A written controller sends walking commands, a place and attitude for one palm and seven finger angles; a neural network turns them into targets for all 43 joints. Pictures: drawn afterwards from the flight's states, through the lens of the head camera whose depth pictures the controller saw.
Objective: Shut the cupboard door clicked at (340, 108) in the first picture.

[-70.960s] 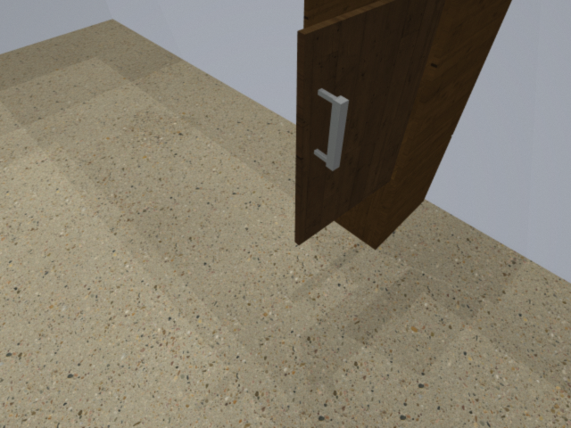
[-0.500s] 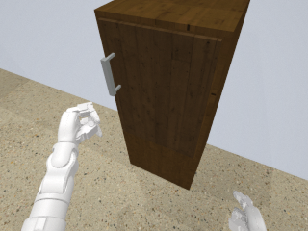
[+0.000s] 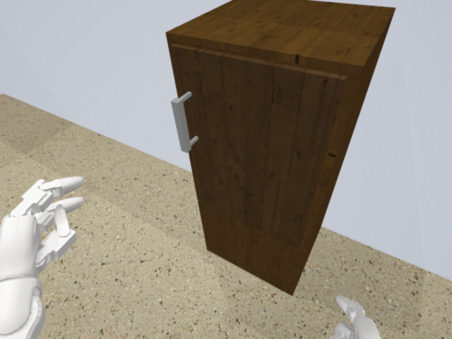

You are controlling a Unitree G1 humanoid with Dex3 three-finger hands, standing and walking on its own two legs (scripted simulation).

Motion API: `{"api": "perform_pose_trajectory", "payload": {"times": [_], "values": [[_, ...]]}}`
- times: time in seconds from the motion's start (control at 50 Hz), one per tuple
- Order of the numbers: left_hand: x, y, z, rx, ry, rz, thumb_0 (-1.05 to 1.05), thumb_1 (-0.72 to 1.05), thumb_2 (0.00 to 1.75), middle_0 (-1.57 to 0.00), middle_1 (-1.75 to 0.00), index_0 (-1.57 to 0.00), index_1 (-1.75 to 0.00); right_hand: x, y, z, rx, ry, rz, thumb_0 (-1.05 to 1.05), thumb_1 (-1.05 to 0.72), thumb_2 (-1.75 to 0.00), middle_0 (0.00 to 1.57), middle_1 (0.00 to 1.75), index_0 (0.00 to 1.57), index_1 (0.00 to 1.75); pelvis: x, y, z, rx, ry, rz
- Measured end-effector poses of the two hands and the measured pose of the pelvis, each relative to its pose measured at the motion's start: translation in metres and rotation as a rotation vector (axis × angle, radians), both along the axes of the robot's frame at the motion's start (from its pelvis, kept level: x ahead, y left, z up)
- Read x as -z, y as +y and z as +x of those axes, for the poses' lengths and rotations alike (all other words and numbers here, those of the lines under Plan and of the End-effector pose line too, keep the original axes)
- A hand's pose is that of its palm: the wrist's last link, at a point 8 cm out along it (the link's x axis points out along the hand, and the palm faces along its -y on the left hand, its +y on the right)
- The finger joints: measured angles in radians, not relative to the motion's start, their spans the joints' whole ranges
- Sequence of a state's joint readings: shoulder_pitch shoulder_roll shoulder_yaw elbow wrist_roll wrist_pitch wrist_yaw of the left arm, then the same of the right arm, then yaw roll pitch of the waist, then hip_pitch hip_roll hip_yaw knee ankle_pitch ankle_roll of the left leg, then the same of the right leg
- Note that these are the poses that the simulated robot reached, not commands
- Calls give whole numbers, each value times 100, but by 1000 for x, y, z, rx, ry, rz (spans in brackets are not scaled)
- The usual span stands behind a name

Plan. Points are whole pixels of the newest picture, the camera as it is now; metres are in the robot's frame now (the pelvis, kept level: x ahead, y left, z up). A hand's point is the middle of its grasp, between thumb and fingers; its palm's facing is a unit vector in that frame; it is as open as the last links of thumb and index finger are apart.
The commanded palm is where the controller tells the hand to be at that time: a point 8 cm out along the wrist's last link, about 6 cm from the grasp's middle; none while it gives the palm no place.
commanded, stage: draw the hand back to the body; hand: left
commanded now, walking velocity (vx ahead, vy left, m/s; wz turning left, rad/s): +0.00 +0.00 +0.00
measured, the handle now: (186, 122) +0.63 +0.19 +0.05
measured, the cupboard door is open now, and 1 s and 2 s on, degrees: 0 0 0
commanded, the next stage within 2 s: step back with the hand held close in 0.46 s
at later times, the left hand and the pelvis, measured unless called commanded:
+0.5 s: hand (51, 245) +0.19 +0.26 +0.16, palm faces +0.47 -0.80 -0.38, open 7.4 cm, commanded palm +0.14 +0.30 +0.17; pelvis -0.01 +0.00 +0.00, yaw +0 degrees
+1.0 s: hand (15, 263) +0.16 +0.29 +0.17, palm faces +0.44 -0.75 -0.50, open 7.4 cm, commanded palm +0.10 +0.32 +0.17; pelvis -0.04 +0.02 -0.01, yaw +0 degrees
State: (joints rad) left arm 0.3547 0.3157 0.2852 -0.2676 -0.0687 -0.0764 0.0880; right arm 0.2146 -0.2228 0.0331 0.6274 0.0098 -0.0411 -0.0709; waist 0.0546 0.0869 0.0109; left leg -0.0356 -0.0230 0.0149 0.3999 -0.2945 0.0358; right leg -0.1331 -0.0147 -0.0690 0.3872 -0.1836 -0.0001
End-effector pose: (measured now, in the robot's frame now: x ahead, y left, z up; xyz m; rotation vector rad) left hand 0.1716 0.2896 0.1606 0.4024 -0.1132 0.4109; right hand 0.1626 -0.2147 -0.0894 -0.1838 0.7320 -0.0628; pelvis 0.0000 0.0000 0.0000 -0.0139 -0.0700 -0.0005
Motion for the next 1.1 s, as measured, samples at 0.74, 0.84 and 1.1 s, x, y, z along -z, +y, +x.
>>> {"api": "perform_pose_trajectory", "payload": {"times": [0.74,0.84,1.1], "values": [[-11,13,-30,-38,-21,114,1,89,90,-21,-30,-21,-30,2,-19,-18,50,11,-39,2,-90,-90,20,30,20,30,5,1,-15,-16,58,-14],[-5,17,-38,4,3,132,1,89,90,-22,-30,-22,-30,3,-23,-33,97,51,-83,2,-90,-90,20,30,20,30,9,12,-22,-12,80,0],[-26,27,-74,-34,-136,221,1,89,90,-22,-30,-22,-30,3,-5,-59,75,-5,-49,2,-90,-90,20,30,20,30,18,9,-52,-6,70,18]]}}
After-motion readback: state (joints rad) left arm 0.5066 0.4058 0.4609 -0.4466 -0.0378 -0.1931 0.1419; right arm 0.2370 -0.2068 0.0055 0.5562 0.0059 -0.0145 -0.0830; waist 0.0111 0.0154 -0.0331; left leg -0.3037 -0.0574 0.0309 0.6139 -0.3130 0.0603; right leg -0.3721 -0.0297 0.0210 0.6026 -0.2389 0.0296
